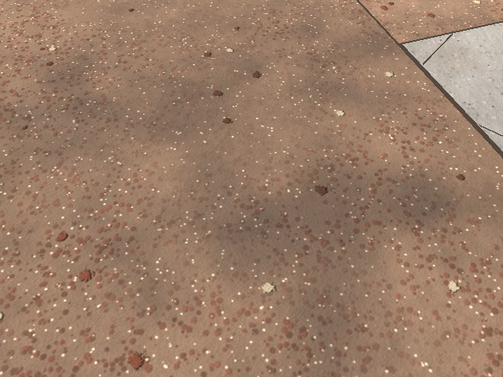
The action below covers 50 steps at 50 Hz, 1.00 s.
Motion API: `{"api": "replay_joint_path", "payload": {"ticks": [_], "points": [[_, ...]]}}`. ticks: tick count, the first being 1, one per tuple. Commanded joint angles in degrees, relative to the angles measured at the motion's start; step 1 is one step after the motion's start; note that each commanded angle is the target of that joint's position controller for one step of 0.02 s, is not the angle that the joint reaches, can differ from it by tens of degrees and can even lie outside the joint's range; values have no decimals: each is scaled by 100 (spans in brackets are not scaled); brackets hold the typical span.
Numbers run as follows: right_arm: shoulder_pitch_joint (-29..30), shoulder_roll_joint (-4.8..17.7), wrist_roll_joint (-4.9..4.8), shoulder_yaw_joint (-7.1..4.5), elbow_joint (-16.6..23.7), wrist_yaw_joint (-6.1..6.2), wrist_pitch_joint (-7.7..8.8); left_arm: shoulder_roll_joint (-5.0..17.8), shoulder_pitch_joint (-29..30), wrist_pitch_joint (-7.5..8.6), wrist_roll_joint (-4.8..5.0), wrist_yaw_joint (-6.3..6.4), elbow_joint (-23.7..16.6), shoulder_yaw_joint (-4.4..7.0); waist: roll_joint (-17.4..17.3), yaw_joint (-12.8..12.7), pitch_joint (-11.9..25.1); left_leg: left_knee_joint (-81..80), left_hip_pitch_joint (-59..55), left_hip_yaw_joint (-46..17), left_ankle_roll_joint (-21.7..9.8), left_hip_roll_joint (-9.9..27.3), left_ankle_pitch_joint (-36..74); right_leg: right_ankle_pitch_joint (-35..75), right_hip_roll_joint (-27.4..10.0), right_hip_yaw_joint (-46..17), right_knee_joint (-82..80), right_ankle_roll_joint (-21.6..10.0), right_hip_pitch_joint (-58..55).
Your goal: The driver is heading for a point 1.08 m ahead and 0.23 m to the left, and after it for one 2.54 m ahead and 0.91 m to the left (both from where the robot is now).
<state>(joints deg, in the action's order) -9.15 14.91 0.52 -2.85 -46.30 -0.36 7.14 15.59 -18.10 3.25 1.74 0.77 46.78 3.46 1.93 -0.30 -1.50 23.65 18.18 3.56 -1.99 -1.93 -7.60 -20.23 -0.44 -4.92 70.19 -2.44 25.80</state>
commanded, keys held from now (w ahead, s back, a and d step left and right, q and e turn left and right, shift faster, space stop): w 0.08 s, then w+q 0.92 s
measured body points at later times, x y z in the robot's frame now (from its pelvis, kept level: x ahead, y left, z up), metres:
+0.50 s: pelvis +0.26 -0.06 +0.00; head +0.28 -0.08 +0.45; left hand +0.37 +0.21 -0.10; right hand +0.34 -0.34 -0.13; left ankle +0.20 +0.09 -0.64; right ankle +0.30 -0.17 -0.74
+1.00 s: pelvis +0.50 +0.04 -0.01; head +0.54 +0.07 +0.44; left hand +0.50 +0.34 -0.13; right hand +0.73 -0.16 -0.11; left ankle +0.53 +0.12 -0.74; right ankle +0.47 -0.15 -0.63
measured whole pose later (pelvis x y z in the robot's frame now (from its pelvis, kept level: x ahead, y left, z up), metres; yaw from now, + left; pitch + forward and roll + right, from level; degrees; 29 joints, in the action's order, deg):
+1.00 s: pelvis +0.50 +0.04 -0.01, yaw +23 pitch +2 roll -1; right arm -11.6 16.2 -0.9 -4.3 -41.4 -2.4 2.8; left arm 16.2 -12.7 6.8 0.8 0.6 45.4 3.5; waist 0.5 -0.3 -3.2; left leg 31.2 22.3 1.2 -5.8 -4.5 -10.7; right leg -22.3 -4.4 -1.4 70.3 0.1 24.0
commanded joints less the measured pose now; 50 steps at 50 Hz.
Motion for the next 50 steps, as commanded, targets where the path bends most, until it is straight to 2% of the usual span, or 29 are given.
{"api": "replay_joint_path", "payload": {"ticks": [1,4,7,9,12,14,15,16,17,18,19,20,22,23,25,27,31,35,39,41,42,43,44,45,46,47,48,49,50], "points": [[-268,462,4,-121,80,-42,86,128,-186,-8,7,-26,-446,55,-586,5,254,-1493,-885,-1540,-1024,1585,181,321,-643,-185,-97,-2,975],[-456,697,-40,-198,-121,-77,134,55,207,-28,-76,-17,-663,-4,-420,2,58,-1731,-865,-1171,-1225,1676,656,696,-693,-221,-885,41,1332],[-554,812,-134,-197,-202,-63,41,63,815,93,-159,-99,-861,-74,-379,96,-29,-1737,-898,-825,-1164,1455,938,1593,-733,139,-2128,79,1251],[-736,911,-194,-193,-242,-55,-32,40,1313,169,-133,-156,-969,-116,-429,275,-114,-1618,-760,-643,-1038,1280,923,1940,-546,389,-2896,147,860],[-1152,1068,-241,-204,-379,-45,-124,186,1788,236,-54,-230,-1168,-100,-584,419,-143,-1363,-1071,-901,-948,1473,644,1843,-357,429,-3547,184,604],[-1192,1121,-257,-210,-421,-25,-188,392,1736,291,-35,-257,-1214,-29,-716,269,-72,-1069,-1294,-1142,-822,1630,477,1589,-253,402,-3941,87,264],[-1129,1154,-260,-211,-424,-11,-227,488,1462,315,-44,-251,-1146,29,-744,49,41,-768,-1262,-1141,-723,1599,634,1544,-155,479,-4175,18,-225],[-1132,1061,-233,-169,-418,-1,-241,698,851,323,-73,-211,-957,153,-684,-255,388,-62,-1096,-984,-576,1361,1194,1459,-46,549,-4310,-105,-1167],[-1067,754,-155,-56,-322,-2,-219,1054,-118,323,-152,-139,-770,304,-425,-701,1072,1356,-371,-677,-339,1002,884,1506,-626,21,-4204,-382,-2620],[-1484,69,-64,137,-123,-13,-130,1671,-793,256,-293,-72,-722,442,1054,-660,1912,3573,1666,-197,59,242,-1427,1373,-2194,-2043,-4352,-1018,-4645],[-1712,255,-260,101,-172,-9,-51,1399,-1012,247,-298,-107,-639,376,1427,-672,2394,4788,2444,-925,69,112,-2576,523,-2612,-3631,-5107,-1475,-4695],[-1360,752,-390,-51,-129,9,-58,956,-660,275,-227,-136,-665,247,868,-611,1537,5198,2851,-1104,10,405,-2186,353,-2394,-2894,-5209,-1261,-4059],[-879,697,-277,-95,-38,52,-164,442,169,308,-168,-185,-696,84,436,-278,686,4851,2605,-942,14,811,-1267,871,-1862,-1454,-5538,-951,-2720],[-889,635,-230,-132,-38,54,-251,295,425,338,-184,-199,-675,54,511,-98,444,4588,2337,-982,30,945,-978,1152,-1655,-952,-5766,-846,-2259],[-942,386,-244,-112,-4,14,-394,320,559,411,-228,-189,-569,100,436,79,268,4455,2011,-948,71,984,-640,1766,-1560,-366,-6061,-839,-1821],[-806,300,-226,-119,107,4,-469,425,485,449,-251,-134,-442,158,220,133,137,4232,2191,-1005,105,974,-314,2309,-1568,94,-6166,-866,-1815],[-227,215,-180,-96,366,-85,-483,618,317,399,-252,-21,-241,232,134,14,-74,3012,2385,-919,132,916,652,2383,-1505,824,-6268,-783,-1997],[628,164,-158,-39,708,-242,-464,844,66,321,-183,37,-103,302,41,-287,-341,2013,2307,-471,22,854,1007,2258,-1596,1295,-6258,-680,-2281],[1051,265,-181,-61,1025,-356,-471,1004,-114,174,-74,33,38,360,99,-339,-430,1525,2262,-110,-241,709,259,2868,-1755,1558,-5809,-517,-2955],[780,435,-182,-158,1074,-367,-494,1188,-22,98,-40,52,19,400,307,-83,-95,1475,1522,258,-463,327,-333,4801,-1733,1736,-5037,-395,-3070],[215,616,-202,-270,966,-351,-505,1259,53,43,-22,64,1,413,353,259,254,1372,756,433,-609,41,-486,5664,-1640,1851,-4196,-314,-2999],[-745,952,-215,-468,712,-288,-513,1225,108,10,-5,79,-32,384,224,763,760,991,-657,458,-823,-266,-164,5684,-1394,1997,-2918,-128,-2498],[-1562,1539,-210,-681,535,-148,-572,947,11,59,-160,92,-175,273,-562,1014,1252,818,-2406,-990,-1182,578,-23,3438,-1107,1990,-1006,187,-900],[-1257,2074,-196,-695,650,-149,-491,118,-478,259,-273,5,-514,13,-1796,221,1888,-30,-3981,-4424,-2281,1928,-1173,-1413,97,1014,794,478,1461],[-1481,1528,-162,-549,743,-186,-419,675,321,485,-24,-59,-612,96,-985,741,2161,-792,-4011,-5045,-2184,2110,-1515,-1292,23,-33,1209,340,2037],[-1270,1217,-133,-459,686,-204,-348,828,723,563,128,-76,-748,142,-780,681,1337,-796,-3444,-4174,-1903,1971,-953,-702,-210,22,1005,192,2418],[-879,1013,-174,-395,758,-198,-321,758,707,589,14,-23,-697,119,-317,400,943,-723,-2570,-3442,-1688,1706,-350,-197,-478,10,523,134,2110],[-475,805,-160,-335,850,-181,-328,790,646,558,-147,23,-617,162,-254,149,668,-754,-1770,-2842,-1530,1446,230,89,-654,17,54,167,1658],[-288,700,-91,-292,957,-155,-322,819,507,480,-190,15,-605,197,-377,-36,614,-882,-1287,-2573,-1490,1294,577,286,-760,-34,-174,200,1256]]}}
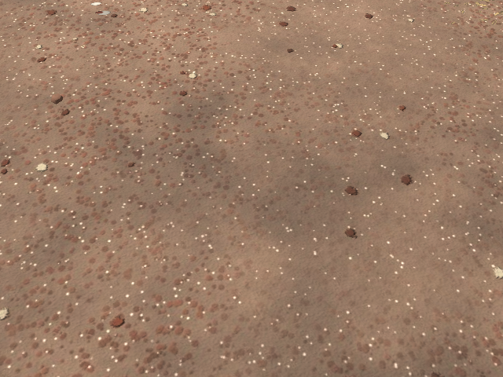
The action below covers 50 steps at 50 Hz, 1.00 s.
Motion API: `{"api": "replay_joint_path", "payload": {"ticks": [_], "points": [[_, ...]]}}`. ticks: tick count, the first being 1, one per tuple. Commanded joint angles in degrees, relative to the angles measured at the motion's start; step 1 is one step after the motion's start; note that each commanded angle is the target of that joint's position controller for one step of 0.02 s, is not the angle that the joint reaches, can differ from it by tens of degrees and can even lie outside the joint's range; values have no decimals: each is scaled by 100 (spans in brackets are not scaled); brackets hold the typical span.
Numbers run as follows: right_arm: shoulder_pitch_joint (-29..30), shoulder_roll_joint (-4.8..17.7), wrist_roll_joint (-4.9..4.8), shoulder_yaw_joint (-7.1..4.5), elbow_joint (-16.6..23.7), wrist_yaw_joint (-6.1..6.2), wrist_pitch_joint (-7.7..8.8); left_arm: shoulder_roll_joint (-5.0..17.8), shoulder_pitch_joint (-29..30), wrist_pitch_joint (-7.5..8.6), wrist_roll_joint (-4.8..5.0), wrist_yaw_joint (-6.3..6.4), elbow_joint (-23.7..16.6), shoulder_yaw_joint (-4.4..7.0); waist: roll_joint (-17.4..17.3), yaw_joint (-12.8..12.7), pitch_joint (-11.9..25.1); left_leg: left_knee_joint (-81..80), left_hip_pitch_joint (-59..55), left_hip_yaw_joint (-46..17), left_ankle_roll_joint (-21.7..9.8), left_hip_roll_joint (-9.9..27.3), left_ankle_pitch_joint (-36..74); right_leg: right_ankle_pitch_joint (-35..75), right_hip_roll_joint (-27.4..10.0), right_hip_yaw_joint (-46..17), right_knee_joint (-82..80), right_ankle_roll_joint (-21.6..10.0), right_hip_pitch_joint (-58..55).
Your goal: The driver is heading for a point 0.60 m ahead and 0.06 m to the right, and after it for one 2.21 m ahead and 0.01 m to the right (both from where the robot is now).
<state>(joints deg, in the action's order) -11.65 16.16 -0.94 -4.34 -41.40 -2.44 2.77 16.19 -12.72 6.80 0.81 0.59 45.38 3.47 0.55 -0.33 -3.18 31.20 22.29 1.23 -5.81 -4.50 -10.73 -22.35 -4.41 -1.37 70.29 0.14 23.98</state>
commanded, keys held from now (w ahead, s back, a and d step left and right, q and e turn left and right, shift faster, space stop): w+q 0.26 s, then w+e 0.74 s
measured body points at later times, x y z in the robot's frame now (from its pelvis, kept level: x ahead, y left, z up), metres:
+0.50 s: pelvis +0.29 -0.04 +0.00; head +0.31 -0.04 +0.45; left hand +0.39 +0.25 -0.09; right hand +0.43 -0.29 -0.11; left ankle +0.16 +0.07 -0.64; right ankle +0.36 -0.11 -0.73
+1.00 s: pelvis +0.54 +0.03 +0.01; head +0.56 +0.04 +0.46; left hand +0.66 +0.31 -0.11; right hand +0.67 -0.25 -0.07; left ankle +0.57 +0.14 -0.73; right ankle +0.49 -0.10 -0.64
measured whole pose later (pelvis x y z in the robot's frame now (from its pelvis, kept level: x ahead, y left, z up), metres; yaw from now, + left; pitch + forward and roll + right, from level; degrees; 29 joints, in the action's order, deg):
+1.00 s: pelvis +0.54 +0.03 +0.01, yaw -6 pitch +2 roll +1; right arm -11.5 14.4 0.5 -3.3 -40.2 -0.4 5.6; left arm 17.9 -18.2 1.8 1.6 0.2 41.7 3.9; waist 2.8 -0.3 0.3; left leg 23.9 14.5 1.6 -1.2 -1.4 -11.1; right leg -20.5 -1.0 -3.8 65.8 -0.5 28.8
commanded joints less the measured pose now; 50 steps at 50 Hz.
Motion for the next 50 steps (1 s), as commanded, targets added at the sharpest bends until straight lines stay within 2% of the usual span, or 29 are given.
{"api": "replay_joint_path", "payload": {"ticks": [1,4,8,10,13,16,17,18,19,20,21,22,23,24,25,28,32,34,37,39,41,42,43,44,45,46,47,48,50], "points": [[5,586,63,-147,501,72,129,714,-77,50,-119,24,-486,205,-253,-102,750,-1748,-1440,-2224,-1128,1463,1147,600,-355,-353,-382,11,1261],[-237,775,25,-197,422,176,171,493,211,-80,-193,37,-633,152,-199,-88,565,-1856,-1008,-1760,-1140,1283,1858,1123,-224,-194,-1151,248,1290],[-627,823,-35,-207,294,289,113,291,1114,-52,-162,-18,-880,51,-447,256,388,-1737,-934,-1496,-795,956,1421,2469,112,-153,-2928,318,1159],[-789,855,-51,-212,239,313,85,283,1487,-13,-103,-87,-977,29,-553,405,326,-1680,-943,-1609,-703,958,1053,2778,289,-112,-3558,299,925],[-1026,849,-78,-212,146,338,35,431,1775,68,-55,-183,-1110,64,-595,495,294,-1330,-1333,-2060,-664,1154,842,2659,407,-238,-4038,195,802],[-1031,799,-12,-194,64,369,9,549,1480,136,-59,-264,-1028,102,-812,386,326,-1003,-1923,-2210,-563,1482,1245,2239,341,-141,-4219,-74,610],[-956,807,0,-194,70,359,-3,608,1224,146,-67,-254,-974,136,-886,236,382,-763,-2013,-2145,-493,1460,1888,2045,417,10,-4343,-221,281],[-893,706,15,-154,98,341,-6,742,722,156,-105,-225,-831,213,-819,-14,677,-134,-2046,-1912,-370,1193,2816,2058,518,149,-4514,-425,-451],[-824,541,79,-66,200,326,3,957,-100,162,-176,-203,-715,272,-546,-379,1434,1134,-1543,-1603,-196,920,2656,2314,-64,-458,-4259,-826,-1840],[-1579,278,10,22,207,326,65,1426,-887,120,-232,-203,-555,411,879,-297,2312,3272,406,-988,294,107,877,1706,-1185,-2686,-4366,-1826,-4016],[-1694,356,3,69,198,305,143,1186,-1088,82,-33,-285,-380,358,1708,-290,2259,4189,1675,-979,432,-100,-2077,461,-1652,-4457,-5276,-2140,-4432],[-1050,765,-51,-19,288,271,193,796,-779,43,88,-280,-448,240,1009,-382,1320,4543,2273,-1099,383,299,-1795,-283,-1516,-4090,-5396,-1868,-3820],[-464,773,-26,-1,416,255,243,671,-455,-27,27,-259,-560,184,429,-372,795,4406,2269,-907,353,512,-1349,-43,-1255,-3378,-5475,-1664,-3055],[-133,699,81,0,514,247,291,609,-258,-71,-22,-260,-588,148,88,-249,354,3943,2188,-789,359,668,-1052,554,-1008,-2881,-5607,-1585,-2342],[-109,655,162,-23,537,250,315,541,-178,-75,-60,-246,-627,111,86,-102,311,3503,1898,-779,383,825,-815,1120,-805,-2579,-5696,-1503,-1979],[-214,396,199,30,555,258,300,592,-209,-90,-25,-192,-600,116,424,72,465,2572,1388,-538,595,834,-706,2107,-486,-2000,-5835,-1545,-1520],[600,167,174,147,726,253,315,883,-479,-165,48,-63,-475,217,407,-165,376,947,879,-409,803,628,510,2318,-246,-1494,-5849,-1390,-1032],[951,185,121,149,779,213,349,905,-704,-227,72,-31,-409,225,441,-312,367,408,582,-420,856,470,1079,2147,-208,-1514,-5753,-1302,-969],[1319,324,52,96,893,164,409,877,-985,-312,104,-1,-341,221,476,-395,360,-113,324,-534,827,334,1081,1775,-302,-1877,-5465,-1213,-1209],[1275,459,26,26,909,152,459,898,-971,-362,102,20,-353,239,578,-274,376,-397,0,-575,724,311,784,1603,-370,-2191,-5204,-1111,-1369],[645,616,42,-87,750,191,494,743,-829,-391,86,27,-422,202,616,114,599,-794,-1037,-521,480,419,695,1703,-126,-2179,-4615,-883,-1194],[-91,859,120,-178,667,248,506,484,-679,-364,33,9,-535,113,380,495,1136,-690,-2214,-1036,169,1065,535,1579,138,-1856,-3536,-678,-694],[-853,1353,205,-303,570,301,445,67,-1111,-303,42,13,-669,-15,-872,566,1965,-730,-4137,-2706,-516,2322,124,71,837,-1012,-1707,-305,860],[-1130,1271,127,-311,378,240,362,298,-1394,-269,145,25,-774,-17,-1888,472,2073,-1208,-4349,-4429,-993,3016,-1143,-1262,710,-735,-524,-200,2031],[-877,815,89,-197,433,236,352,752,-1085,-302,176,34,-686,109,-1114,529,1295,-1379,-3699,-3986,-821,2761,-1639,-796,394,-846,27,-147,2362],[-619,603,94,-127,451,237,330,814,-701,-346,116,24,-735,141,-714,496,775,-1456,-3059,-3149,-625,2496,-1207,-327,232,-691,127,-109,2344],[-349,457,116,-69,436,223,317,732,-541,-376,65,7,-770,147,-532,361,470,-1629,-2492,-2560,-534,2229,-644,21,92,-620,-23,-68,2186],[-174,356,147,-33,400,218,316,658,-457,-407,49,-21,-815,163,-629,233,286,-1783,-2092,-2119,-482,2055,-210,252,-53,-603,-190,-50,2038],[-59,379,151,-53,320,207,357,434,-428,-472,79,-77,-876,126,-747,110,188,-2057,-1616,-1464,-463,1880,370,535,-173,-468,-344,-4,1761]]}}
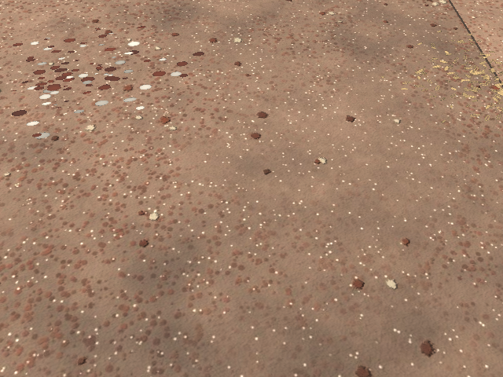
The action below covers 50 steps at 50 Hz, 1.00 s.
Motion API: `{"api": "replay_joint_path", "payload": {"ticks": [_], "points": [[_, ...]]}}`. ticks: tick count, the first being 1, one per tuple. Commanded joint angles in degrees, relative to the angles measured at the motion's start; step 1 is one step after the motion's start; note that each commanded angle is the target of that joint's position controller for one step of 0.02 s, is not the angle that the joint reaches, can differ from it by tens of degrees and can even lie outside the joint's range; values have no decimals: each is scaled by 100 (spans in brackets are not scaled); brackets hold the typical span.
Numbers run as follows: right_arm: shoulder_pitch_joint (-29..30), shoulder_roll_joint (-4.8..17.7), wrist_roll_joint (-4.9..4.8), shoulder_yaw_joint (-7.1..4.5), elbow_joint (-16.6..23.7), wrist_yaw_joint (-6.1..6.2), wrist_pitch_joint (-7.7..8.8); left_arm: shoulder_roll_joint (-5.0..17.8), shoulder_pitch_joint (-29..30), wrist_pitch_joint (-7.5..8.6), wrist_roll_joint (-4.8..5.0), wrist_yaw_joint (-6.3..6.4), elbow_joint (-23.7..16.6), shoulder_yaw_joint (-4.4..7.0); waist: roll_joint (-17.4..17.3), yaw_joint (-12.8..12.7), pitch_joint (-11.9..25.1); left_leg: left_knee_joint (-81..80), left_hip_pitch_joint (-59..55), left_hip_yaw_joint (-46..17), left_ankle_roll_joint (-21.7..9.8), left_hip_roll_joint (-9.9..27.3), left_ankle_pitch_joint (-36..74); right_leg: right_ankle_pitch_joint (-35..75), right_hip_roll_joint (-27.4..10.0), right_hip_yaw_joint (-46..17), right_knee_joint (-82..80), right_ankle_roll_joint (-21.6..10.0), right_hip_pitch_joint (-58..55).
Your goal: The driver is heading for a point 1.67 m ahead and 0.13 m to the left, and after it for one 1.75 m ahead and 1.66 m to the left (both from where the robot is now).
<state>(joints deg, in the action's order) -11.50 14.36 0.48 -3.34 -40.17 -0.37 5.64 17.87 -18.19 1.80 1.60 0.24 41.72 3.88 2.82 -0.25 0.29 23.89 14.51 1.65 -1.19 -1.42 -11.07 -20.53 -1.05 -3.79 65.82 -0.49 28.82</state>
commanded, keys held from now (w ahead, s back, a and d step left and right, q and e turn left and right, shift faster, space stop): w+e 0.20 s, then w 0.04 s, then w+q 0.76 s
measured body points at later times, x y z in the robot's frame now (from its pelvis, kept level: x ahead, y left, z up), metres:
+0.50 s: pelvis +0.26 -0.09 +0.00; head +0.29 -0.10 +0.44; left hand +0.44 +0.15 -0.10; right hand +0.28 -0.38 -0.13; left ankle +0.22 +0.08 -0.65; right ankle +0.28 -0.18 -0.74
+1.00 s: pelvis +0.53 -0.04 -0.01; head +0.57 -0.03 +0.43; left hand +0.59 +0.25 -0.13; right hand +0.71 -0.30 -0.11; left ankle +0.59 +0.03 -0.74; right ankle +0.41 -0.21 -0.64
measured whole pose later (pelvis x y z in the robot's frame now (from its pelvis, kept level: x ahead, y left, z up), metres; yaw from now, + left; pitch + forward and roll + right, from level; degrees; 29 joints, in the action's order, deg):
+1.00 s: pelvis +0.53 -0.04 -0.01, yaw +9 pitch +1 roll -1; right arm -10.6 16.9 -1.2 -4.2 -41.1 -2.4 2.7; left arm 16.6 -13.3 5.6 1.2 0.2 45.1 3.4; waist 0.3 0.0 -3.9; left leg 32.7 23.4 1.4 -5.7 -4.4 -10.8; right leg -24.2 -2.6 -0.6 69.6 0.2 19.4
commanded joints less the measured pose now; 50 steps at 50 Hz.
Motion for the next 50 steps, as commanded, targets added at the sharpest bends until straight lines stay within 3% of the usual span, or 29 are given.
{"api": "replay_joint_path", "payload": {"ticks": [1,5,8,13,15,16,17,18,19,20,21,22,23,25,29,34,39,42,43,44,45,46,47,48,49,50], "points": [[-83,625,-1,-179,140,-1,96,203,187,8,-10,-56,-562,69,-915,80,-166,-1410,-783,-1275,-973,1574,692,502,-534,-200,-2,98,1301],[-147,893,-4,-257,-92,29,103,113,623,17,-43,-124,-729,9,-676,133,-177,-1488,-913,-457,-977,1561,1544,1447,-580,-130,-1024,170,1365],[-273,1054,-50,-277,-228,58,53,41,1208,69,-44,-237,-880,-48,-608,346,-289,-1465,-975,74,-826,1488,1601,2197,-489,153,-2036,70,1063],[-780,1287,-215,-322,-554,25,-76,69,1830,81,-38,-353,-1226,-61,-585,445,-466,-1207,-1555,267,-717,1785,2131,1514,-239,445,-2916,-296,701],[-787,1456,-270,-334,-663,26,-150,315,1388,91,-89,-329,-1189,63,-740,14,-160,-410,-1696,343,-653,1783,3950,979,127,701,-3254,-543,-234],[-748,1416,-281,-285,-705,39,-187,561,525,95,-98,-289,-939,207,-678,-495,310,582,-1410,551,-525,1586,4499,1364,339,849,-3640,-712,-1518],[-810,1185,-198,-164,-668,49,-159,945,-407,67,-132,-194,-704,363,-474,-902,948,2015,-248,607,-313,1338,3428,1764,-151,254,-3412,-924,-3318],[-1450,407,-78,114,-464,-35,-63,1599,-750,81,-214,-122,-648,447,1034,-534,1902,4426,2077,443,90,343,-1081,1028,-2041,-2697,-3738,-1893,-5370],[-1132,877,-232,4,-606,-61,61,1147,-929,113,-204,-122,-706,330,653,-866,2576,5307,2401,-804,62,107,-2289,964,-2378,-3842,-4471,-2025,-5277],[-578,1203,-421,-115,-376,-73,88,915,-631,157,-223,-145,-624,227,464,-833,1572,5459,2884,-859,18,355,-1976,1327,-2142,-2751,-4532,-1699,-4610],[-342,1081,-377,-79,-304,-44,86,744,-290,191,-182,-146,-570,178,284,-595,981,5067,2866,-716,-1,642,-1494,1706,-1866,-1932,-4597,-1483,-3833],[-255,1017,-248,-89,-326,-15,44,528,54,223,-184,-162,-539,122,173,-377,595,4715,2690,-648,34,811,-1152,1963,-1638,-1416,-4773,-1349,-3155],[-440,991,-217,-123,-406,-5,-56,333,300,278,-210,-175,-552,72,273,-144,443,4538,2301,-704,46,952,-856,2086,-1468,-1008,-5010,-1257,-2645],[-748,717,-242,-92,-537,6,-240,272,481,407,-223,-186,-473,92,215,67,326,4401,1900,-709,117,977,-528,2053,-1442,-629,-5467,-1304,-2125],[-333,554,-208,-90,-410,36,-360,357,467,505,-278,-91,-194,155,29,86,-150,3661,2459,-910,226,944,376,2340,-1384,212,-5851,-1183,-2052],[452,382,-159,-13,-179,-129,-298,543,309,453,-229,8,30,210,-51,-192,-440,2089,2407,-471,140,819,1587,2389,-1284,1062,-5978,-947,-2338],[1136,397,-164,13,248,-292,-301,740,-47,265,-94,42,315,299,-72,-402,-666,1358,2709,-87,-145,712,975,2902,-1584,1352,-5582,-827,-3324],[783,628,-172,-114,345,-337,-338,979,108,135,-39,98,313,358,208,-53,-214,1316,1832,415,-467,220,105,5477,-1583,1578,-4518,-625,-3599],[182,816,-191,-229,230,-321,-353,1031,198,81,-23,119,294,364,240,307,138,1236,1041,561,-621,-45,-38,6160,-1481,1678,-3645,-525,-3480],[-751,1149,-201,-423,-4,-248,-367,975,261,63,-4,140,267,323,98,809,629,857,-389,501,-845,-282,288,5865,-1232,1807,-2363,-315,-2876],[-1452,1731,-210,-602,-139,-113,-432,600,98,128,-187,146,140,181,-876,942,1121,743,-2075,-1133,-1236,713,533,3105,-873,1799,-461,-18,-1285],[-1081,2061,-218,-604,54,-126,-362,-4,-224,320,-217,69,-159,-20,-1940,297,1799,-248,-3611,-4556,-2415,1950,-726,-1264,435,791,1421,296,982],[-1166,1536,-182,-449,130,-177,-291,543,420,537,-20,-23,-218,68,-1029,741,1913,-785,-3631,-4719,-2184,2016,-1019,-1137,151,-238,1620,124,1581],[-1022,1270,-149,-379,106,-177,-225,629,815,634,131,-60,-364,86,-817,697,1171,-781,-3030,-3879,-1946,1845,-700,-674,-74,-171,1353,-23,1817],[-661,1127,-164,-329,138,-181,-188,545,837,668,35,-18,-332,68,-280,388,628,-765,-2128,-3187,-1740,1584,-31,-238,-341,-143,785,-52,1588],[-332,909,-151,-269,208,-154,-176,612,818,640,-131,24,-273,116,-302,191,431,-807,-1489,-2696,-1625,1376,549,5,-513,-140,290,-13,1207]]}}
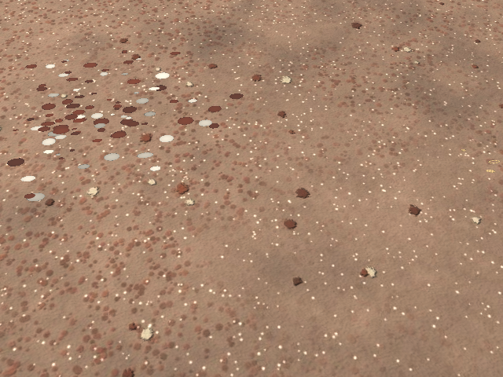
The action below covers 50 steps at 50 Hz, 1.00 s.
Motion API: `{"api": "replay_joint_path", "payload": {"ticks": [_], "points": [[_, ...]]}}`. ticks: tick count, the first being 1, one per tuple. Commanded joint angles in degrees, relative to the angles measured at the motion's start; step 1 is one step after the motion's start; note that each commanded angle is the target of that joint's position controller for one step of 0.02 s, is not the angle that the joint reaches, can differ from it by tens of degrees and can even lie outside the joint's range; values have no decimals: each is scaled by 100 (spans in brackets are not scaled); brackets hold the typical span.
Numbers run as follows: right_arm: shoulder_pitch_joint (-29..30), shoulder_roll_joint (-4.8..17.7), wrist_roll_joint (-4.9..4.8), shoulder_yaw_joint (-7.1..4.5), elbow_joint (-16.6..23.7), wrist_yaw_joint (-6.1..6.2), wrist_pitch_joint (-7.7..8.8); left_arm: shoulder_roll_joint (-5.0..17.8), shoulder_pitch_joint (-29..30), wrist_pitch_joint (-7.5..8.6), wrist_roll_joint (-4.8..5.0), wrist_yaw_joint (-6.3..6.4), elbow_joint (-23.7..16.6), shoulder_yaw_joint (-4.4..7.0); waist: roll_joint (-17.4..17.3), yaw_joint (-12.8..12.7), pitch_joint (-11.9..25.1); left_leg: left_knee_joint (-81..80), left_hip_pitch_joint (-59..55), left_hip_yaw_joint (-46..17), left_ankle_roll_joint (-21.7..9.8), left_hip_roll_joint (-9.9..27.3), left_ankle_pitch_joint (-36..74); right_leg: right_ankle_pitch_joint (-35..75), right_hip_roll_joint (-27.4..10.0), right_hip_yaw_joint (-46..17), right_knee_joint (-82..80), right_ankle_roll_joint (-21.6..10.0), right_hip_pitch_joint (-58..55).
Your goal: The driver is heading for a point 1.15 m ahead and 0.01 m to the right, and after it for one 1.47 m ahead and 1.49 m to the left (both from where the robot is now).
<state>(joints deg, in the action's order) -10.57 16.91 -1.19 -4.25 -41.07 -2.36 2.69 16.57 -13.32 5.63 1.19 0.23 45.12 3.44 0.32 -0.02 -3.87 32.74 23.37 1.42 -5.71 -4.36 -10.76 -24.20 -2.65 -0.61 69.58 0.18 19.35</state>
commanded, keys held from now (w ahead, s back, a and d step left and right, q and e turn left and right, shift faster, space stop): w+q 0.36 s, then w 0.14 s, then w+e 0.42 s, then e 0.08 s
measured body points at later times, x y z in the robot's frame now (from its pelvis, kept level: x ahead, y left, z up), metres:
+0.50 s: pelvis +0.29 -0.04 +0.01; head +0.31 -0.04 +0.46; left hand +0.37 +0.26 -0.08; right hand +0.44 -0.29 -0.11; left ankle +0.15 +0.06 -0.64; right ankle +0.37 -0.13 -0.73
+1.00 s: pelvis +0.52 +0.07 +0.02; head +0.54 +0.09 +0.46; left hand +0.56 +0.36 -0.11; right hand +0.69 -0.18 -0.07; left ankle +0.52 +0.18 -0.73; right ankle +0.50 -0.08 -0.64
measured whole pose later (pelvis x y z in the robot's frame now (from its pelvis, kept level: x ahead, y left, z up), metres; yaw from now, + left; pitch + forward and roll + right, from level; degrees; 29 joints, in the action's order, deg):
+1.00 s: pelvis +0.52 +0.07 +0.02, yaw +6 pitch +1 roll +1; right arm -11.7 14.4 0.8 -3.0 -40.9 -0.6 4.9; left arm 18.2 -17.4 2.2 1.6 0.3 45.0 4.0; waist 2.7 -0.4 -0.8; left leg 23.6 14.2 3.2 -1.2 -0.2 -10.9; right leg -20.9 -2.4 -2.8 64.5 0.6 29.1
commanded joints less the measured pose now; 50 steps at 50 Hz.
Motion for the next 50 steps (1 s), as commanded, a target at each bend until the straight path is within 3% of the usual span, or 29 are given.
{"api": "replay_joint_path", "payload": {"ticks": [1,4,6,9,13,16,17,18,19,20,21,22,23,24,25,27,30,32,37,39,41,42,43,44,45,47,48,50], "points": [[-254,590,81,-141,403,77,118,752,216,188,-136,15,-589,185,-196,4,745,-1810,-1926,-2446,-1149,1526,903,551,-431,-478,-273,-34,1801],[-296,731,62,-180,418,167,145,565,193,16,-206,18,-616,156,-198,-102,616,-2001,-1292,-1979,-1189,1337,1692,894,-375,-309,-965,230,1577],[-455,858,41,-214,364,245,131,443,611,-21,-217,29,-749,103,-229,13,457,-2027,-1086,-1713,-1074,1169,1753,1528,-269,-234,-1747,379,1655],[-662,874,1,-220,295,309,70,284,1245,16,-180,-23,-889,25,-442,278,385,-1909,-909,-1496,-776,880,1186,2616,11,-195,-3100,422,1281],[-1003,883,-41,-229,164,335,2,435,1725,109,-79,-133,-1048,53,-550,459,350,-1567,-1215,-1980,-659,1069,649,2843,224,-314,-3916,331,994],[-966,862,-26,-241,169,369,-47,649,1499,192,-62,-182,-1023,146,-743,268,393,-1066,-1632,-2491,-531,1261,678,2207,246,-414,-4176,106,687],[-870,821,-20,-233,200,368,-64,703,1159,221,-63,-170,-936,190,-816,66,477,-818,-1615,-2535,-450,1200,861,2108,275,-324,-4340,-12,249],[-807,652,0,-174,254,354,-61,848,595,249,-111,-133,-803,276,-759,-223,816,-206,-1454,-2374,-280,920,1162,2145,182,-316,-4480,-194,-654],[-825,317,94,-38,346,329,-41,1129,-259,262,-214,-92,-712,348,-245,-575,1623,1277,-881,-1903,-71,596,599,1851,-690,-1107,-4350,-556,-2073],[-1702,-44,-65,70,457,330,16,1580,-832,191,-280,-119,-468,465,1713,-224,2321,3159,1162,-1178,349,-243,-1924,553,-1906,-3786,-4862,-1528,-3932],[-1770,464,-124,13,270,344,38,1077,-830,175,-114,-169,-456,361,1441,-333,2030,3975,1947,-1340,413,125,-2198,-796,-2053,-4599,-5253,-1557,-3852],[-1160,785,-97,-71,300,337,29,715,-580,145,-86,-155,-500,259,839,-484,1256,4197,2147,-1291,438,312,-1673,-743,-1799,-3771,-5346,-1329,-3181],[-741,769,-20,-68,393,345,24,615,-294,98,-142,-150,-530,204,406,-421,846,4123,2019,-1065,454,493,-1294,-61,-1553,-3034,-5379,-1192,-2512],[-439,697,57,-72,489,329,54,515,-125,70,-168,-147,-486,164,294,-346,496,3818,1941,-1024,452,626,-1039,645,-1342,-2525,-5487,-1188,-1942],[-417,604,49,-72,518,294,66,438,-57,77,-208,-134,-456,119,418,-200,421,3564,1685,-997,432,776,-866,1122,-1171,-2140,-5595,-1149,-1599],[-479,382,59,-20,532,253,80,409,-108,90,-142,-148,-356,93,577,-55,441,3036,1422,-735,461,887,-838,1710,-971,-1824,-5772,-1254,-1337],[-24,152,145,97,693,230,141,714,-208,58,-29,-118,-258,163,478,-104,354,1875,1336,-476,596,934,-537,2310,-933,-1512,-5965,-1426,-1124],[365,70,129,155,750,192,202,868,-296,1,0,-81,-201,207,431,-214,325,990,978,-393,665,826,134,2402,-780,-1214,-5978,-1334,-936],[1039,261,28,109,891,103,305,957,-807,-131,74,-47,0,225,497,-397,306,-149,238,-392,724,522,900,2216,-831,-1312,-5684,-1140,-975],[919,409,13,39,878,95,353,999,-808,-184,84,-15,22,238,553,-206,350,-516,-259,-423,604,505,822,1973,-899,-1514,-5415,-990,-1001],[109,668,65,-116,646,167,366,803,-771,-200,32,2,1,171,487,246,729,-777,-1644,-402,368,585,656,2243,-532,-1328,-4542,-714,-634],[-778,1029,178,-228,554,239,364,437,-641,-171,-63,-12,-149,39,-35,679,1409,-725,-2959,-1284,9,1534,446,1545,-136,-985,-2986,-470,126],[-1230,1490,235,-333,443,246,262,-20,-1237,-83,-20,9,-336,-102,-1600,506,2108,-1108,-4409,-3366,-760,2853,-337,-661,473,-294,-1163,-162,1854],[-1310,1102,178,-262,348,214,241,475,-1187,-63,122,22,-290,8,-1462,588,1916,-1497,-4162,-4168,-947,2873,-1498,-900,238,-601,-204,-116,2578],[-1045,766,123,-158,355,207,253,780,-805,-87,153,20,-330,108,-1019,584,1222,-1598,-3600,-3405,-750,2645,-1535,-412,15,-673,98,-129,2809],[-359,363,167,-20,361,175,266,696,-469,-181,53,26,-365,144,-722,285,541,-1847,-2486,-2165,-545,2169,-58,299,-231,-561,-111,-31,2497],[-113,283,210,1,348,173,282,616,-465,-255,29,18,-387,163,-771,99,351,-1915,-2034,-1636,-486,2029,1025,431,-318,-558,-266,34,2208],[98,360,215,-51,289,190,326,392,-515,-384,4,8,-451,139,-720,-104,341,-1912,-1606,-893,-508,1949,2777,544,-296,-392,-509,176,1837]]}}
Velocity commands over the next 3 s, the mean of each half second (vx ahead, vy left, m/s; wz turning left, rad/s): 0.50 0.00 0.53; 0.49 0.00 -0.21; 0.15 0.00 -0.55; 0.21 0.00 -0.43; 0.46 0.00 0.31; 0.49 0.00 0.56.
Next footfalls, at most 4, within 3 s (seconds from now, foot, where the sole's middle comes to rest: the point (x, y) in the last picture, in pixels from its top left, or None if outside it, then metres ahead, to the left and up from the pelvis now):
0.38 right None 0.41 -0.11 -0.76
0.84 left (189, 327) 0.56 0.19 -0.76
1.28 right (276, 259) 0.77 -0.05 -0.76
1.70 left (199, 252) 0.79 0.17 -0.76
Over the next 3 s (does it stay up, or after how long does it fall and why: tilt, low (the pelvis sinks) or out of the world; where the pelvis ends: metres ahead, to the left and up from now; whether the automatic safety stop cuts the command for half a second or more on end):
stays up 1.22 -0.07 0.02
